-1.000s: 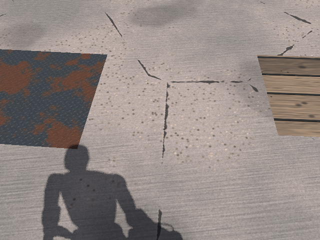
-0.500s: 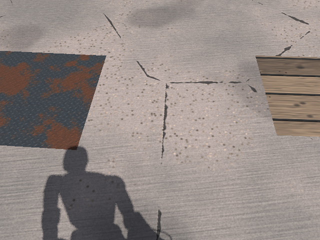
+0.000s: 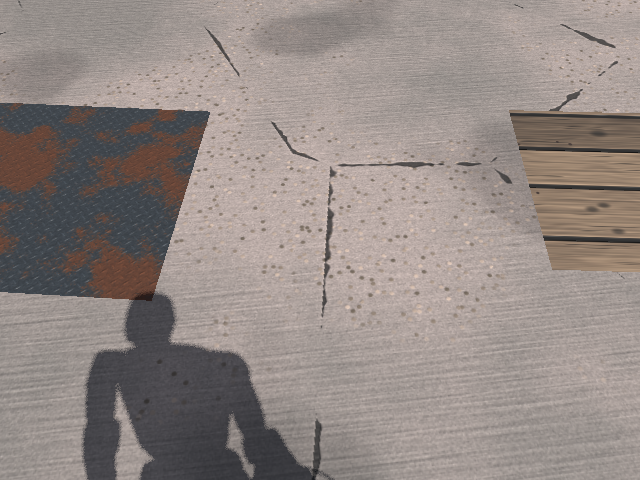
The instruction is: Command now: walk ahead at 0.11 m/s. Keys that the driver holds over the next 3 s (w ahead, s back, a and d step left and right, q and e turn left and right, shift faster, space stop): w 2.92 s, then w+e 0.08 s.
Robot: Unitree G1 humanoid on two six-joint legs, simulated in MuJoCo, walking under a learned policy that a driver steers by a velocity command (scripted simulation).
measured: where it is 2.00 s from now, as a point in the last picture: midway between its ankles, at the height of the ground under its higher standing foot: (335, 280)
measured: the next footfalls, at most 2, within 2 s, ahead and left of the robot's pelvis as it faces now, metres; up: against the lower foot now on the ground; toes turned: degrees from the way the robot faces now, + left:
left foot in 0.68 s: +0.47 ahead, +0.11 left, +0.00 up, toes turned +3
right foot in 1.26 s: +0.78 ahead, -0.13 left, +0.00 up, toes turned -2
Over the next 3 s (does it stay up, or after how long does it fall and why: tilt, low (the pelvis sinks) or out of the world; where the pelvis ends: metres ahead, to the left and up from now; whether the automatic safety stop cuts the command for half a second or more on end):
stays up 1.58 0.03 -0.01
